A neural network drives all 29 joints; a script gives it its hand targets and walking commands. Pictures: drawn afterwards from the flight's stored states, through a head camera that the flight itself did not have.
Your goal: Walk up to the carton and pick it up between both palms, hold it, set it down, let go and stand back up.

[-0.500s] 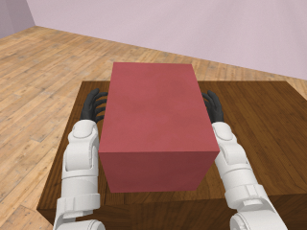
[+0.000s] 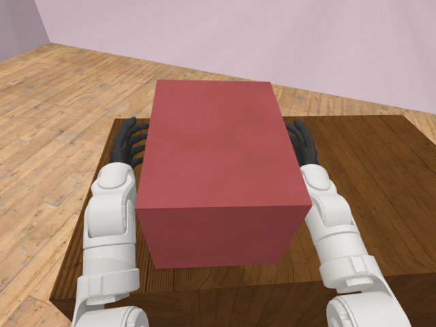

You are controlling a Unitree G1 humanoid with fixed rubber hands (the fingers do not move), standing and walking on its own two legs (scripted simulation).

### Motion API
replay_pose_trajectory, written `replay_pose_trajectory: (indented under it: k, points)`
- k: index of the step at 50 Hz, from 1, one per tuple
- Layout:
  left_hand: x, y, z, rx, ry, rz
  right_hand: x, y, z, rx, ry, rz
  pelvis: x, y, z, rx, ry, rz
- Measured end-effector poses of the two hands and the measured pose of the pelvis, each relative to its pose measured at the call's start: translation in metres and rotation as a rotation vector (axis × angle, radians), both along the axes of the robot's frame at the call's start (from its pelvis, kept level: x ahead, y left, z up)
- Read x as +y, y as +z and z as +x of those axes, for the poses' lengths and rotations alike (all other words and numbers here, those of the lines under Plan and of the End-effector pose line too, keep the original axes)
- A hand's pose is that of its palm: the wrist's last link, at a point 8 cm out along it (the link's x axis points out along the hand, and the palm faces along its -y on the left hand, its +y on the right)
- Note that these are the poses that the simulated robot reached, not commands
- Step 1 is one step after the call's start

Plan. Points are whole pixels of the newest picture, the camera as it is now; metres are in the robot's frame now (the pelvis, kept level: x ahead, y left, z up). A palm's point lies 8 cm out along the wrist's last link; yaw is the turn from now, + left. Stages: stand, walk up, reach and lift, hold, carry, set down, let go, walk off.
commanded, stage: hold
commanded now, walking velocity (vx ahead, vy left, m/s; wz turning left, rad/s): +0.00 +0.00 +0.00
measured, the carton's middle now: (216, 170) +0.38 +0.00 +0.13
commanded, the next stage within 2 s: none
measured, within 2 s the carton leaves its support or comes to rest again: neither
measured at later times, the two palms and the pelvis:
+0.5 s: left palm (116, 160) +0.35 +0.16 +0.18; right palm (301, 160) +0.36 -0.15 +0.17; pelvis +0.00 +0.00 +0.00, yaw +0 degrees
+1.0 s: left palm (119, 161) +0.35 +0.16 +0.18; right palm (304, 160) +0.36 -0.16 +0.17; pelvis +0.00 +0.00 +0.00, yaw +0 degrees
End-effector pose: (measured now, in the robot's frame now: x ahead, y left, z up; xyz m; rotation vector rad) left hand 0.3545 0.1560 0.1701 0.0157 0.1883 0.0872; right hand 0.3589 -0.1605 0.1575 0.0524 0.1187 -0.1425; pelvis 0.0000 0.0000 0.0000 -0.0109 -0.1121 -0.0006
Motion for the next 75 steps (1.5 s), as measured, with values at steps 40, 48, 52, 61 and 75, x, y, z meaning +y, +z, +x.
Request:
replay_pose_trajectory:
  k: [40, 48, 52, 61, 75]
  points:
    - [0.004, 0.007, -0.003, 0.002, 0.002, -0.003, 0.004, 0.009, -0.002, 0.009, 0.005, -0.003, 0.003, 0.000, 0.000, -0.005, 0.000, -0.001]
    - [0.002, 0.011, -0.007, -0.012, 0.008, 0.002, 0.002, 0.011, -0.004, -0.004, 0.007, 0.011, 0.002, -0.001, -0.001, -0.006, -0.002, 0.000]
    - [0.002, 0.014, -0.008, -0.011, 0.012, 0.004, 0.003, 0.012, -0.004, -0.003, 0.013, 0.008, 0.000, 0.000, -0.002, -0.005, 0.003, 0.001]
    - [0.006, 0.012, -0.009, -0.005, 0.013, -0.009, 0.006, 0.014, -0.003, 0.004, 0.018, -0.010, -0.001, 0.000, -0.005, -0.006, 0.003, 0.002]
    - [0.006, 0.016, -0.004, -0.016, -0.001, 0.014, 0.006, 0.013, -0.004, -0.004, 0.003, 0.008, 0.005, 0.000, -0.004, -0.001, 0.000, 0.000]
